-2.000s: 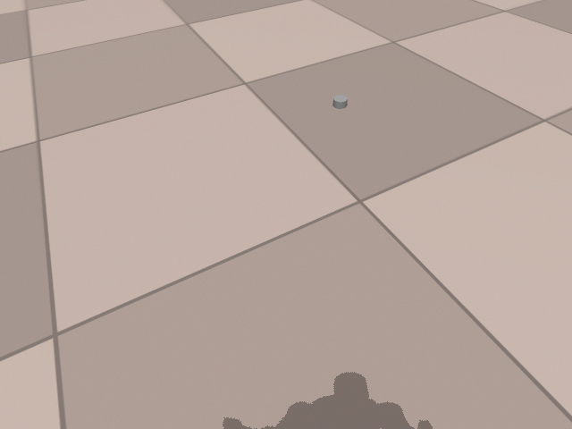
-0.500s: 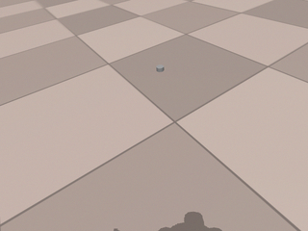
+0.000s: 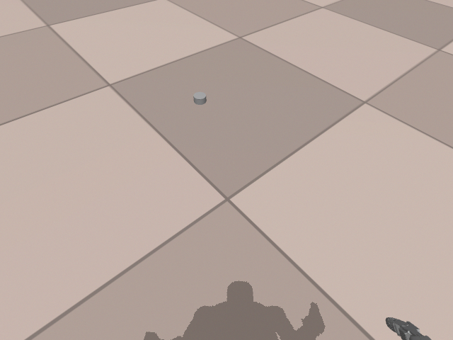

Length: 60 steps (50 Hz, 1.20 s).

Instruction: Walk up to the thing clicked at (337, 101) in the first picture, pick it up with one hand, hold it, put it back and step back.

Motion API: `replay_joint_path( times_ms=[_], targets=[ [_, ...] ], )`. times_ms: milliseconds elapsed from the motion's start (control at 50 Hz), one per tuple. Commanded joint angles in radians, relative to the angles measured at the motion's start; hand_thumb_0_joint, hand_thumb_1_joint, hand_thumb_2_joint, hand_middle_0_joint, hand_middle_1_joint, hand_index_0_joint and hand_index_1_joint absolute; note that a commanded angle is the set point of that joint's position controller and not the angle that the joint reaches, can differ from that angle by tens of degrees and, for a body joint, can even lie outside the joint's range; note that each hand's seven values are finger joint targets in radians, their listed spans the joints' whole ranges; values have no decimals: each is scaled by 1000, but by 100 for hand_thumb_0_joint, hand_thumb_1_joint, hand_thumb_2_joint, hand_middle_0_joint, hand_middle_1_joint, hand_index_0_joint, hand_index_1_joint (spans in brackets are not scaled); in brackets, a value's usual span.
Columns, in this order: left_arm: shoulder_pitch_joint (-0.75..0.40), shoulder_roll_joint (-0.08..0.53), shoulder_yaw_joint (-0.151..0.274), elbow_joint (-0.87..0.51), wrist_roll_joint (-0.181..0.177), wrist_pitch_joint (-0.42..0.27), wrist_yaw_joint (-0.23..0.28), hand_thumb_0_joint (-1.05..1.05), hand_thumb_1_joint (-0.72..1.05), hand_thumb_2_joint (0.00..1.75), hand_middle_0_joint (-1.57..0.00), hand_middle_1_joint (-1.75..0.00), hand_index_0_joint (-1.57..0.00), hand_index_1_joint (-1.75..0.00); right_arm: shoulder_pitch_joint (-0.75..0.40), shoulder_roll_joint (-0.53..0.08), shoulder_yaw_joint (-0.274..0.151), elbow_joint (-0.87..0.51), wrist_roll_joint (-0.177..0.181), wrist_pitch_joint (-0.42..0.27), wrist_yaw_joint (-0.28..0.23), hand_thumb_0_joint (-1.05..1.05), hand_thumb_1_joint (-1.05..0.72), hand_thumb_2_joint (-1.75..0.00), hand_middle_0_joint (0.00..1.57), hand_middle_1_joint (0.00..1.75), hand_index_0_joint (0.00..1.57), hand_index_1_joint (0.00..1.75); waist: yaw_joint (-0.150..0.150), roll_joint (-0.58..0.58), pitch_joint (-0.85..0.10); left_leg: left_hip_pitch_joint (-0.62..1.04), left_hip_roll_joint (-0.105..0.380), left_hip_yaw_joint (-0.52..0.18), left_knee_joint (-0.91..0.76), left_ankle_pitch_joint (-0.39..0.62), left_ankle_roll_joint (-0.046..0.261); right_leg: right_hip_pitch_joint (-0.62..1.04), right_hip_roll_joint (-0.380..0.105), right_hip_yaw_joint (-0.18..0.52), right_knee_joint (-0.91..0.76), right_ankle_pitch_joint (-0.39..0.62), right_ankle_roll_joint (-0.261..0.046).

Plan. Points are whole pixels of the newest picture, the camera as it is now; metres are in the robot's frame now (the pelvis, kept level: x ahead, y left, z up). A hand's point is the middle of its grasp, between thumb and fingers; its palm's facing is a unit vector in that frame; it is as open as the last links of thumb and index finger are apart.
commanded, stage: walk up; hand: left
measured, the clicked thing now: (199, 98) +1.80 +0.21 -0.74
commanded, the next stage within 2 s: none
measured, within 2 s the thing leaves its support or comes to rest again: neither
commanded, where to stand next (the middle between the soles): +1.40 -0.01 m, yaw -2 degrees
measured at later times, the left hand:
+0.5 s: hand (147, 221) +0.39 +0.21 -0.10, palm faces -0.04 -0.92 -0.39, open 7.3 cm
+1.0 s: hand (147, 158) +0.63 +0.26 -0.13, palm faces -0.09 -0.94 -0.34, open 7.4 cm
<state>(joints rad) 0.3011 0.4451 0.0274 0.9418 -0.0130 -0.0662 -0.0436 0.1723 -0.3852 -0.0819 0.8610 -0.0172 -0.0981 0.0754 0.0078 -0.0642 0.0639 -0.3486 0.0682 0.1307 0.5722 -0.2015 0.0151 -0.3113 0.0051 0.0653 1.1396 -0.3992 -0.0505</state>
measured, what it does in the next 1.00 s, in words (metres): walks ahead: right foot, then left foot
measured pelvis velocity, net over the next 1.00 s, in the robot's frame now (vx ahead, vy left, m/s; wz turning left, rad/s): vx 0.56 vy -0.01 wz -0.03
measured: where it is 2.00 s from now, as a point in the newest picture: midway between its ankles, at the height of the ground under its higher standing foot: (234, 182)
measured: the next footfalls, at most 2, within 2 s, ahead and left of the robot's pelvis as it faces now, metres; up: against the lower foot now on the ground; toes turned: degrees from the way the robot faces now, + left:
right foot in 0.30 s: +0.36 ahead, -0.17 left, +0.00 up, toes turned -7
left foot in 0.76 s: +0.61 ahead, +0.10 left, +0.00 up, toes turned +6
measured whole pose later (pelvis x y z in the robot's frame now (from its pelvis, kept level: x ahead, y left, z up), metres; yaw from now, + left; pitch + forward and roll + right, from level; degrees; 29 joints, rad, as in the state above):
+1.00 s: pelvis +0.56 -0.01 +0.01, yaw -2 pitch -2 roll +1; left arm 0.28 0.45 0.04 0.93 0.00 -0.06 -0.06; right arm 0.27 -0.39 -0.05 0.87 -0.01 -0.09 0.07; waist -0.01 -0.06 0.07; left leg -0.19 0.03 0.13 0.46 -0.23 0.04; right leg -0.51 -0.10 0.00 0.93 -0.29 -0.01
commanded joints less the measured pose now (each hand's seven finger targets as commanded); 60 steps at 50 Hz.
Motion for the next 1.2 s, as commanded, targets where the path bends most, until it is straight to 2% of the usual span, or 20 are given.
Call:
replay_joint_path(
  times_ms=[0,80,200,240,260,300,340,400,540,640,720,740,760,800,880,960,1060,1140,1160,1180],
  targets=[
    [5,197,65,-76,1,-31,-17,0,90,90,-20,-30,-20,-30,74,-281,-62,-53,20,-24,-32,0,-90,-90,20,30,20,30,-19,170,-49,199,241,-254,-352,-29,188,-258,-113,32,-53,86,32],
    [-105,165,65,-114,19,-17,-55,0,90,90,-20,-30,-20,-30,66,-310,-64,-72,11,-37,-22,0,-90,-90,20,30,20,30,-28,191,10,146,244,-164,-409,-110,223,-244,-152,-46,-333,143,63],
    [-163,168,83,-102,21,-20,-63,0,90,90,-20,-30,-20,-30,60,-313,-58,-57,11,-24,-21,0,-90,-90,20,30,20,30,-3,165,-40,142,197,-75,-281,-13,151,-30,-88,-139,-521,329,24],
    [-73,196,102,-71,23,-25,-51,0,90,90,-20,-30,-20,-30,68,-290,-49,-56,9,-17,-27,0,-90,-90,20,30,20,30,59,78,-89,78,162,-34,-67,112,112,191,-55,-154,-555,285,3],
    [43,238,124,-44,25,-34,-36,0,90,90,-20,-30,-20,-30,124,-241,-28,-47,5,-14,-28,0,-90,-90,20,30,20,30,113,-45,-162,-12,92,2,209,154,81,382,-49,-96,-587,159,-25],
    [143,395,149,-57,12,-41,-12,0,90,90,-20,-30,-20,-30,154,-226,-15,-69,20,-7,-33,0,-90,-90,20,30,20,30,130,-263,-200,-346,-83,-61,650,-328,17,518,-439,652,-925,-160,-168],
    [24,341,132,-90,-10,-39,-1,0,90,90,-20,-30,-20,-30,92,-286,-30,-29,28,4,-42,0,-90,-90,20,30,20,30,89,-26,-97,-320,18,-223,692,-177,25,351,-387,462,-892,-6,-163],
    [-72,248,106,-103,-5,-48,6,0,90,90,-20,-30,-20,-30,173,-250,-25,16,25,16,-24,0,-90,-90,20,30,20,30,0,-95,-52,-217,54,-187,533,-70,23,176,-254,166,-902,135,-115],
    [-52,252,111,-134,14,-72,5,0,90,90,-20,-30,-20,-30,23,-230,-42,-34,-6,32,17,0,-90,-90,20,30,20,30,22,-29,23,-261,81,-149,230,46,-34,116,-270,49,-986,0,-170],
    [-30,259,111,-121,19,-63,1,0,90,90,-20,-30,-20,-30,-60,-206,-43,-53,-2,14,32,0,-90,-90,20,30,20,30,29,-25,-11,-65,48,-89,14,136,4,133,-253,-31,-894,188,-133],
    [10,209,86,-118,22,-44,10,0,90,90,-20,-30,-20,-30,204,-278,-77,27,-14,5,6,0,-90,-90,20,30,20,30,-99,163,-149,370,-30,-44,-53,-26,75,23,-148,-144,-394,446,-69],
    [50,142,58,-131,12,-42,15,0,90,90,-20,-30,-20,-30,328,-360,-105,40,-31,1,-13,0,-90,-90,20,30,20,30,-150,354,-218,547,154,-325,-107,-191,147,-193,-71,-167,-76,273,-22],
    [72,145,62,-139,-5,-41,21,0,90,90,-20,-30,-20,-30,301,-413,-109,-2,-9,-4,-20,0,-90,-90,20,30,20,30,-123,383,-227,611,367,-813,-301,-284,244,-415,74,-99,72,-125,2],
    [4,236,60,-110,5,-39,27,0,90,90,-20,-30,-20,-30,184,-363,-94,-28,32,2,-28,0,-90,-90,20,30,20,30,-82,149,-144,412,329,-603,-304,-214,224,-372,-52,64,117,-10,-8],
    [71,201,67,-51,6,-21,-2,0,90,90,-20,-30,-20,-30,81,-285,-50,-53,23,-11,-33,0,-90,-90,20,30,20,30,-8,200,-38,160,218,-276,-344,-34,190,-226,-125,-12,-85,91,37],
    [-38,177,70,-82,22,-13,-28,0,90,90,-20,-30,-20,-30,108,-305,-56,-60,15,-21,-27,0,-90,-90,20,30,20,30,-33,198,16,155,215,-228,-387,-92,229,-253,-151,-62,-298,146,63],
    [-134,157,80,-92,22,-18,-40,0,90,90,-20,-30,-20,-30,105,-297,-54,-63,17,-18,-20,0,-90,-90,20,30,20,30,-36,185,15,151,168,-157,-350,-73,178,-147,-117,-115,-508,315,42],
    [-35,166,94,-54,23,-32,-26,0,90,90,-20,-30,-20,-30,87,-288,-51,-75,16,-3,-33,0,-90,-90,20,30,20,30,37,113,-66,131,156,-110,-95,143,137,120,-58,-155,-599,290,17],
    [48,202,110,-26,25,-41,-14,0,90,90,-20,-30,-20,-30,122,-238,-33,-76,16,-2,-33,0,-90,-90,20,30,20,30,74,3,-127,74,91,-59,108,166,105,283,-47,-139,-627,221,-4],
    [143,279,136,-22,33,-50,0,0,90,90,-20,-30,-20,-30,172,-171,-10,-86,18,-4,-33,0,-90,-90,20,30,20,30,107,-205,-187,-84,-5,-6,403,-13,59,417,-241,137,-724,68,-46]
  ],
)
